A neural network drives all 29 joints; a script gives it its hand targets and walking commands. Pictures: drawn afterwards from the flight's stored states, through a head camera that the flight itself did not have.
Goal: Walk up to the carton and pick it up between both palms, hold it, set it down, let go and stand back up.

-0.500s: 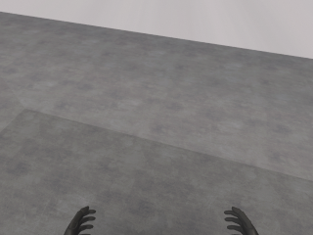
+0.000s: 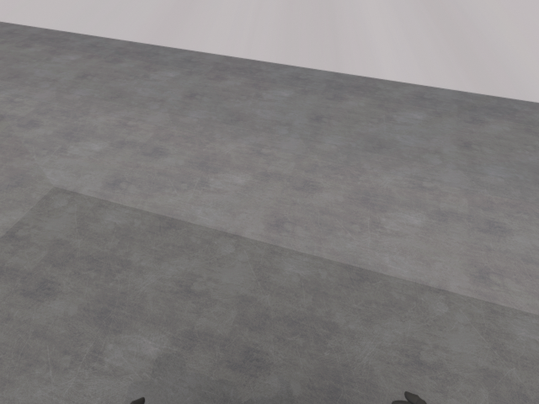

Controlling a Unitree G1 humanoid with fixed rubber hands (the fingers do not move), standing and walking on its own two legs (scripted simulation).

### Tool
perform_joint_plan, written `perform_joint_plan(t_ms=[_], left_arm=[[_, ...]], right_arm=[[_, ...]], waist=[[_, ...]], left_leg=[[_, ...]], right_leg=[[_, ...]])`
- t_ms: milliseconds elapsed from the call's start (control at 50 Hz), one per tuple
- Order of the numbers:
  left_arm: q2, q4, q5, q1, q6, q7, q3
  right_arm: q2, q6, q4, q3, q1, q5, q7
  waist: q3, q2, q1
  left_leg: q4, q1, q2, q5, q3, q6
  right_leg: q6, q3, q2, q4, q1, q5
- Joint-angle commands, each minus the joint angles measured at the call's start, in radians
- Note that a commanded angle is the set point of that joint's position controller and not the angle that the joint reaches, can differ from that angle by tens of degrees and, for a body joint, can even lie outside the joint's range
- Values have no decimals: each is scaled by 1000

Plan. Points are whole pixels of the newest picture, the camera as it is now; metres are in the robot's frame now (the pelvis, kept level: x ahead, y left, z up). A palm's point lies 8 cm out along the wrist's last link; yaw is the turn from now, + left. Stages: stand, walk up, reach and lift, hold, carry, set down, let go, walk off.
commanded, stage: stand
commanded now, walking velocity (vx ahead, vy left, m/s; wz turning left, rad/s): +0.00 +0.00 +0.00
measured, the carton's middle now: out of the picture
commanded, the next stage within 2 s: none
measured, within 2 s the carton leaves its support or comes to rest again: neither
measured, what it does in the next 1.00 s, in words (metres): stands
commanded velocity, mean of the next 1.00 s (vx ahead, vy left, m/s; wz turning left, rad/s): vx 0.00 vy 0.00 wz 0.00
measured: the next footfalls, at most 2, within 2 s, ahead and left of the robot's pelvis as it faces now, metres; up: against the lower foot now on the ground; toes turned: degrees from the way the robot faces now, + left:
none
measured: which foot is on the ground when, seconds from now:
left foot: down 0.00-1.00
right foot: down 0.00-1.00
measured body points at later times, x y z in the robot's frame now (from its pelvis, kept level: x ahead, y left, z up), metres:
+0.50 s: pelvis +0.01 -0.01 +0.01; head +0.02 -0.01 +0.46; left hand +0.07 +0.23 -0.14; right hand +0.03 -0.24 -0.14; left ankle +0.00 +0.12 -0.73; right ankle +0.00 -0.12 -0.73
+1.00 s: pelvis +0.00 -0.01 +0.01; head +0.01 -0.01 +0.46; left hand +0.00 +0.21 -0.15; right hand +0.01 -0.23 -0.15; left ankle +0.00 +0.12 -0.73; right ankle +0.00 -0.12 -0.73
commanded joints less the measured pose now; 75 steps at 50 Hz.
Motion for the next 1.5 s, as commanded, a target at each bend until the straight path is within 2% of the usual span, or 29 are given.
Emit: perform_joint_plan(t_ms=[0,40,60,100,160,180,260,280,300,340,460,480,560,620,700,760,800,880,960,980,1120,1160,1180,1240,1260,1300,1360,1400,1480], left_arm=[[75,-55,3,-23,-32,9,29],[88,-50,-1,6,-40,7,26],[109,-26,0,13,-38,8,26],[82,-26,0,-4,-37,14,28],[93,0,-2,-6,-27,19,24],[81,12,-2,40,-23,13,16],[97,35,-1,12,-27,17,26],[106,22,-5,23,-29,19,35],[75,46,-6,37,-23,17,25],[74,68,-9,60,-36,19,27],[72,128,-17,64,-34,33,26],[66,138,-17,69,-35,31,26],[79,176,-4,95,-19,35,37],[86,178,-9,73,-10,40,30],[45,233,-16,94,-23,30,29],[38,248,-19,74,-21,31,26],[27,241,-16,41,-22,36,23],[53,295,-8,137,-19,38,25],[46,298,-6,93,-28,35,22],[9,292,-4,71,-31,30,5],[20,333,-12,137,-27,38,10],[-14,345,-9,118,-27,34,-3],[26,333,-5,105,-25,35,5],[36,325,-3,113,-21,34,12],[20,340,-6,122,-20,42,8],[-10,352,-17,148,-15,42,0],[27,335,-6,92,-15,48,6],[17,333,-13,105,-22,45,7],[-16,343,-16,118,-18,41,-3]], right_arm=[[-91,-24,-56,-31,2,-1,-6],[-79,-36,-25,-35,18,9,3],[-101,-32,-22,-41,50,5,-3],[-57,-20,-11,-21,29,6,-10],[-93,-19,30,-38,82,14,-18],[-106,-20,25,-46,32,16,-16],[-57,-20,82,-30,92,9,-21],[-68,-23,92,-23,70,10,-20],[-86,-21,101,-35,78,13,-16],[-54,-23,114,-28,59,16,-17],[-82,-36,166,-33,65,15,-23],[-99,-34,188,-36,80,13,-22],[-40,-16,241,-24,114,13,-37],[-84,-13,262,-37,86,18,-30],[-16,-19,292,-15,105,13,-27],[1,-27,305,-13,83,15,-26],[-52,-25,310,-26,44,17,-29],[-67,-23,350,-29,80,19,-32],[-37,-17,376,-22,64,16,-30],[-41,-10,385,-24,95,24,-29],[10,-8,406,-11,88,17,-30],[14,-11,407,-9,95,24,-29],[38,-6,429,5,124,16,-33],[-33,-5,427,-19,100,21,-32],[-26,-4,417,-18,97,13,-31],[-9,-3,435,-9,130,15,-31],[-37,-9,422,-15,106,5,-31],[-10,-7,455,-5,127,11,-38],[10,-17,445,1,141,17,-33]], waist=[[-70,-34,-1],[-94,12,-11],[-71,-27,-36],[-54,-78,-10],[50,-75,-28],[28,1,-12],[52,-12,-26],[32,56,12],[-16,-18,-8],[-42,-49,1],[-26,4,-2],[-55,40,-4],[67,-65,1],[78,50,7],[46,-56,-7],[15,38,-9],[49,-30,-4],[63,17,6],[90,-11,8],[73,-57,-20],[70,-1,-1],[80,-74,-19],[110,4,-11],[92,14,0],[95,-36,-9],[110,18,-12],[84,-82,-15],[111,9,-7],[66,-7,-12]], left_leg=[[-125,3,38,144,-62,38],[-93,80,36,161,-36,36],[-109,47,32,160,-53,37],[-99,30,34,196,-37,28],[-129,13,33,162,-55,21],[-134,33,44,116,-64,31],[-182,-9,36,81,-70,30],[-180,-45,42,123,-53,26],[-167,31,30,131,-47,26],[-150,58,51,172,-68,36],[-166,65,68,312,-86,42],[-168,93,58,300,-58,40],[-172,45,58,206,-54,30],[-199,44,43,196,-52,25],[-219,93,68,181,-74,30],[-241,105,79,207,-83,38],[-257,86,65,184,-79,42],[-265,85,58,139,-61,33],[-247,74,54,184,-58,21],[-246,119,61,188,-54,23],[-236,109,63,154,-51,24],[-236,107,72,172,-45,16],[-248,84,54,181,-42,12],[-245,113,50,148,-39,6],[-240,108,52,139,-41,13],[-239,84,60,94,-42,8],[-252,77,60,131,-46,9],[-246,53,58,128,-41,5],[-256,84,68,110,-50,14]], right_leg=[[-38,81,-49,-90,65,174],[-32,87,-50,-117,33,231],[-32,91,-53,-114,45,228],[-42,99,-67,-124,65,217],[-43,107,-67,-172,-3,169],[-42,89,-45,-167,-14,133],[-52,104,-59,-171,32,123],[-55,112,-71,-173,75,96],[-50,91,-55,-175,51,106],[-52,102,-59,-179,79,172],[-51,77,-58,-146,126,349],[-56,89,-67,-154,131,294],[-55,102,-70,-196,81,226],[-52,105,-60,-198,75,188],[-34,77,-47,-192,78,167],[-33,80,-49,-187,118,227],[-37,88,-58,-201,116,229],[-31,98,-60,-213,114,215],[-34,92,-53,-212,91,187],[-43,104,-58,-228,62,159],[-31,97,-57,-246,80,183],[-32,101,-60,-241,71,170],[-43,118,-74,-256,87,156],[-31,98,-52,-245,53,123],[-32,110,-54,-267,40,77],[-21,94,-49,-259,50,101],[-40,114,-71,-275,64,82],[-44,121,-69,-261,79,89],[-30,91,-46,-235,88,136]])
